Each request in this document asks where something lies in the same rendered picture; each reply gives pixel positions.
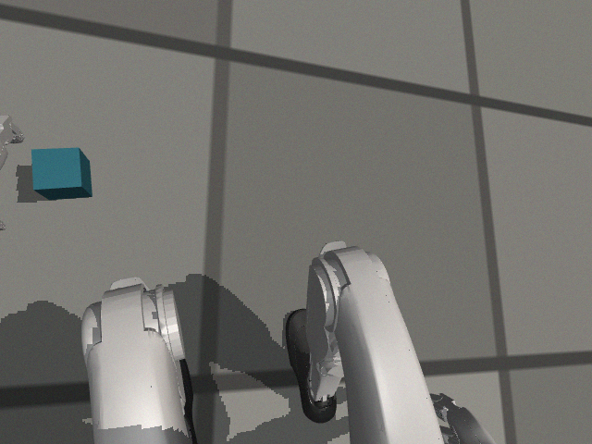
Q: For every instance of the cube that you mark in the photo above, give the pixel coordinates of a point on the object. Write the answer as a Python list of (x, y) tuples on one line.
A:
[(61, 173)]

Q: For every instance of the right robot hand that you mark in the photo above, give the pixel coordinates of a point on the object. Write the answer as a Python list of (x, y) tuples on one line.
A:
[(465, 428)]

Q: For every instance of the left robot hand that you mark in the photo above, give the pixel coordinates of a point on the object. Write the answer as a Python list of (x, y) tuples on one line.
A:
[(9, 133)]

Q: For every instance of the left robot foot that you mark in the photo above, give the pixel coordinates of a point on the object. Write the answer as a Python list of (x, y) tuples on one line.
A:
[(189, 399)]

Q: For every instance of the right robot foot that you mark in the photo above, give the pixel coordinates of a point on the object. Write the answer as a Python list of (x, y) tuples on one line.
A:
[(299, 354)]

